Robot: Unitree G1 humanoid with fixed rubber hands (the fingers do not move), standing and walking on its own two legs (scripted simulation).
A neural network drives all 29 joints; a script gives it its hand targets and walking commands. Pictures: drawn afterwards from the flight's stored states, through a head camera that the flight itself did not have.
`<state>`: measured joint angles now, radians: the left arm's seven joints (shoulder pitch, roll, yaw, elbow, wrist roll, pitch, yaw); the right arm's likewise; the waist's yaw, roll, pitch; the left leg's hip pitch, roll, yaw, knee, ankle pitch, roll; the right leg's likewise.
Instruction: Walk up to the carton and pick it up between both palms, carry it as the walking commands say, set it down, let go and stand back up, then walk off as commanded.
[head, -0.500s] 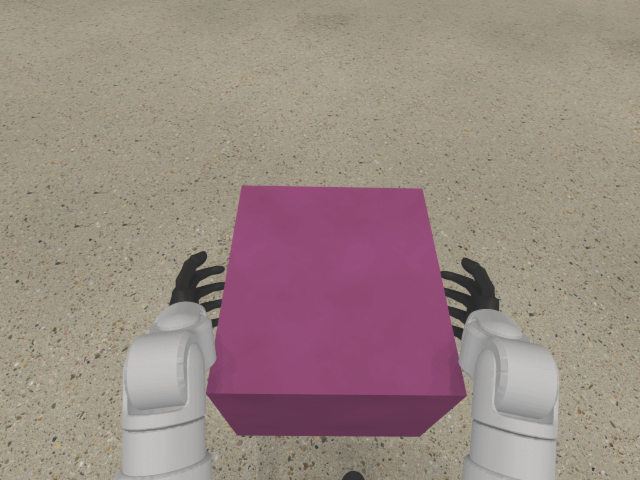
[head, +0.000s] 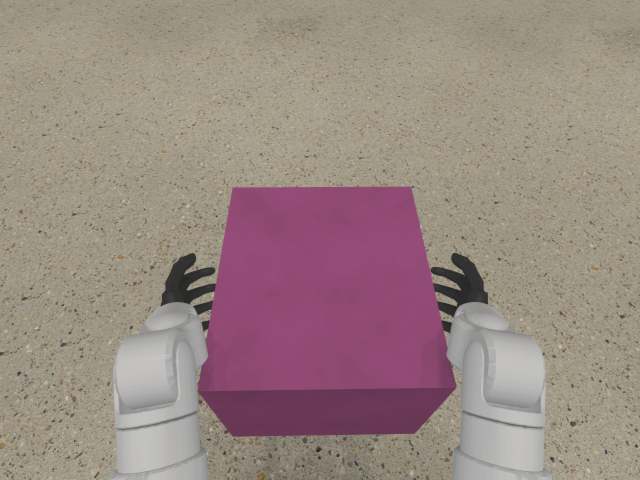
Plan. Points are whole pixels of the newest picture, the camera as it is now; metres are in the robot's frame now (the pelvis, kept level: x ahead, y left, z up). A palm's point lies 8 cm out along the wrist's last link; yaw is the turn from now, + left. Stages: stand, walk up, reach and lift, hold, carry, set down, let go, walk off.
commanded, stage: carry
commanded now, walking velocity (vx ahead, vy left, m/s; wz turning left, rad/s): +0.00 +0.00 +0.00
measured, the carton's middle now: (323, 309) +0.35 +0.00 -0.02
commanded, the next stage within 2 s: none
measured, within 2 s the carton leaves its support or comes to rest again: neither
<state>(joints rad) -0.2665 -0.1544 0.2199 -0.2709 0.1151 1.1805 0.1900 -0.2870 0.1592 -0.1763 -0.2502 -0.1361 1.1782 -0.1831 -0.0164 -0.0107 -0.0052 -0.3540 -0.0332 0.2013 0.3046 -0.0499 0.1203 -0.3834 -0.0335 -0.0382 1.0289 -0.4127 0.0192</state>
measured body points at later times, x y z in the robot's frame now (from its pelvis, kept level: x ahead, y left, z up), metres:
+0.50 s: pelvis +0.25 -0.01 +0.00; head +0.24 -0.01 +0.45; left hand +0.51 +0.18 +0.06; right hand +0.54 -0.15 +0.06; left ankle +0.15 +0.08 -0.74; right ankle +0.27 -0.12 -0.74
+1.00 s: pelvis +0.32 +0.03 +0.01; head +0.31 +0.04 +0.46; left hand +0.60 +0.22 +0.08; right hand +0.62 -0.11 +0.09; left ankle +0.16 +0.08 -0.73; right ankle +0.29 -0.11 -0.70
